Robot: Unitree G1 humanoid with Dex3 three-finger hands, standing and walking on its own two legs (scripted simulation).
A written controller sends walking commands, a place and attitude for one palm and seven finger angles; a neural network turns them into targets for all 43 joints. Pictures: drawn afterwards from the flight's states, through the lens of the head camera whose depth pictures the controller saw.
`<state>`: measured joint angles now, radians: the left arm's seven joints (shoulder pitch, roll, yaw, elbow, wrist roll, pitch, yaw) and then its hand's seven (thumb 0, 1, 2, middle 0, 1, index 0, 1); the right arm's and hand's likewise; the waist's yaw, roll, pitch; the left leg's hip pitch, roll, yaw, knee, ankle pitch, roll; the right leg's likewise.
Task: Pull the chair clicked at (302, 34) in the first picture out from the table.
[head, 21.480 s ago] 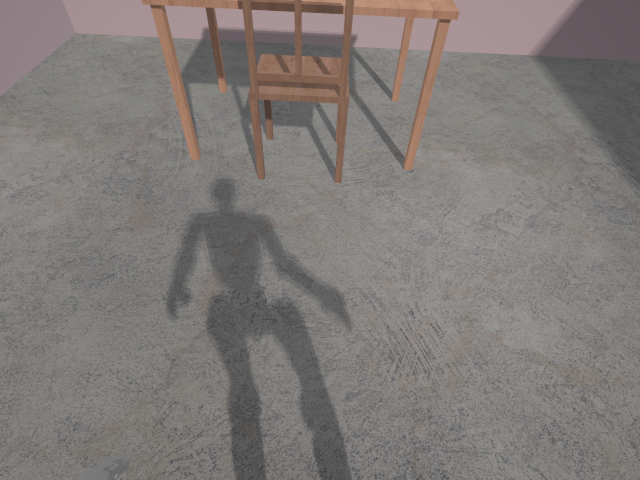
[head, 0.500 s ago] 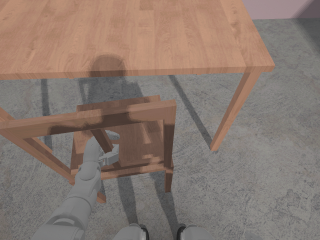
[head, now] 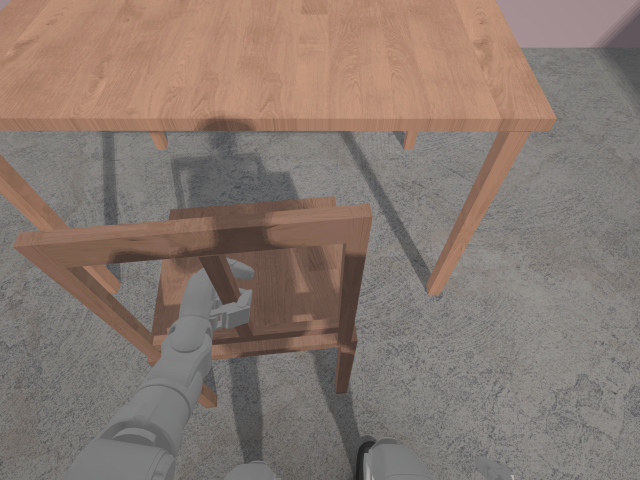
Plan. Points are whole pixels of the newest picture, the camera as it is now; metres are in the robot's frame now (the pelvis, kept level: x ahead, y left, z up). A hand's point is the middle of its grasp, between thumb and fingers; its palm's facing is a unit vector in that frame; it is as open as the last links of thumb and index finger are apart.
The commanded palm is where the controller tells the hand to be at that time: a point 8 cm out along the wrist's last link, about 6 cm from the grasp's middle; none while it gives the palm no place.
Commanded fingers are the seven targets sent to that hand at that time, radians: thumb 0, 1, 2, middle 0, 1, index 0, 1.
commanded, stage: step backward, pulling the chair out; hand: left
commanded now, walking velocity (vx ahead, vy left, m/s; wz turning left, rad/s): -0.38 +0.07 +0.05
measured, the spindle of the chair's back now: (231, 298) +0.37 +0.15 -0.07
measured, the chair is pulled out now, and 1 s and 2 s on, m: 0.22 0.38 0.70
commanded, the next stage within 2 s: stop walking, hand still on the chair in 1.66 s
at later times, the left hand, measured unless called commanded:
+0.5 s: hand (231, 340) +0.29 +0.14 -0.05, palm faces +0.04 -0.98 -0.18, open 5.7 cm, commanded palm +0.28 +0.19 -0.05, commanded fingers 0.00 0.90 0.90 -0.50 -1.45 -0.50 -1.45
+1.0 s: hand (216, 433) +0.18 +0.14 -0.05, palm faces +0.02 -0.98 -0.19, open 5.7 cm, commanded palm +0.17 +0.19 -0.05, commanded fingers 0.00 0.90 0.90 -0.50 -1.45 -0.50 -1.45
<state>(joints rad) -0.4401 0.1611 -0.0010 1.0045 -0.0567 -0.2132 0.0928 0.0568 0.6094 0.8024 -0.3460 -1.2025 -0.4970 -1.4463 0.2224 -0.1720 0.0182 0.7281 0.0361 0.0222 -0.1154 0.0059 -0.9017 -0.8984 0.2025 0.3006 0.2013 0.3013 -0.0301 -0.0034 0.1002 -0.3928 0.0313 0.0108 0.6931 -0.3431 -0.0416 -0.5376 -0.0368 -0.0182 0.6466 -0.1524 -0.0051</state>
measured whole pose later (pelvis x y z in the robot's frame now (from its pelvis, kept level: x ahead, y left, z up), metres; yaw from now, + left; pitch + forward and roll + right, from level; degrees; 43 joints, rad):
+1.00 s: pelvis -0.18 +0.01 +0.01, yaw -1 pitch +3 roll -1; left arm -0.47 0.17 0.05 1.04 -0.04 -0.25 0.09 0.07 0.61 0.80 -0.35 -1.22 -0.50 -1.45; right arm 0.15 -0.21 0.00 0.77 0.02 0.00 -0.11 0.01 -0.90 -0.90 0.21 0.30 0.20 0.30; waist -0.04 0.04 0.15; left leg -0.48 0.05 -0.03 0.78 -0.38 -0.05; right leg -0.39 0.02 -0.02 0.56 -0.22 -0.01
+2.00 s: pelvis -0.45 +0.01 +0.02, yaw -2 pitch +0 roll -2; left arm -0.27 0.16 -0.01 0.81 -0.06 -0.12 0.08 0.08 0.62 0.79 -0.31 -1.25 -0.50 -1.45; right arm 0.22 -0.18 0.04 0.72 0.03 -0.01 -0.08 0.01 -0.90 -0.90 0.20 0.30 0.20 0.30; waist -0.02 0.06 0.14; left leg -0.31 0.08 -0.01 0.57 -0.26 -0.04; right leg -0.21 0.02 -0.04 0.45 -0.23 0.01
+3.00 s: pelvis -0.44 +0.01 +0.01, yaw -2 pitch +5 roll +0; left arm 0.09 0.19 -0.02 0.44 -0.06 -0.07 0.01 0.04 0.26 0.61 -0.38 -1.36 -0.49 -1.44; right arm 0.22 -0.26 -0.01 0.63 0.06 -0.04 -0.05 0.01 -0.90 -0.90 0.20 0.30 0.20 0.30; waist -0.06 0.01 -0.03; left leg -0.44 0.04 0.01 0.65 -0.29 -0.02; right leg -0.39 -0.03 -0.02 0.64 -0.34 0.02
